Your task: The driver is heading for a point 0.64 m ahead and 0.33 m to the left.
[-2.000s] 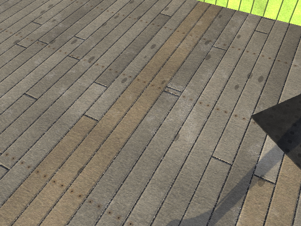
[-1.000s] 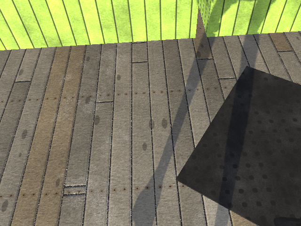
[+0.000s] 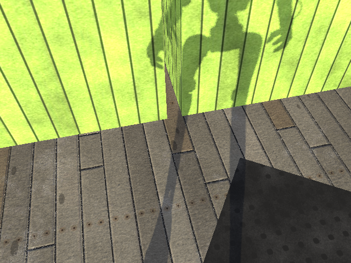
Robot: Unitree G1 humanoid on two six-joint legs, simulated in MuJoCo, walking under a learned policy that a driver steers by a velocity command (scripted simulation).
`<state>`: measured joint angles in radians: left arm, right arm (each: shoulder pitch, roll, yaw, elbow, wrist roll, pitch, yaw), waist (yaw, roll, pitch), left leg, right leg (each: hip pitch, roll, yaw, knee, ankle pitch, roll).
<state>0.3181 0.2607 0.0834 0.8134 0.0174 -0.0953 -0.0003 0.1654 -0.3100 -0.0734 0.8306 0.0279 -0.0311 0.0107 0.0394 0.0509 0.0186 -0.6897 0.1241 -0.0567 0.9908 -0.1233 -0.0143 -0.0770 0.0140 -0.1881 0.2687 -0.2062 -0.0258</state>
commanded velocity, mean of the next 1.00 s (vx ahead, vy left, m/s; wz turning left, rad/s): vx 0.50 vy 0.00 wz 0.56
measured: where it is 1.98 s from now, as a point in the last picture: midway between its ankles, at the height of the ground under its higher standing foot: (134, 215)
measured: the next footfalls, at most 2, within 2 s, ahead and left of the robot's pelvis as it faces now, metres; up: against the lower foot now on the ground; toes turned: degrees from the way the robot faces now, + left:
left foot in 0.24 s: +0.29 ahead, +0.15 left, +0.00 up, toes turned +12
right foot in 0.72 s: +0.61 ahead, +0.04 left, +0.00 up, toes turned +29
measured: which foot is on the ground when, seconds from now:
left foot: up 0.00-0.22, down 0.24-0.72, up 0.74-1.00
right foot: down 0.00-0.24, up 0.26-0.70, down 0.72-1.00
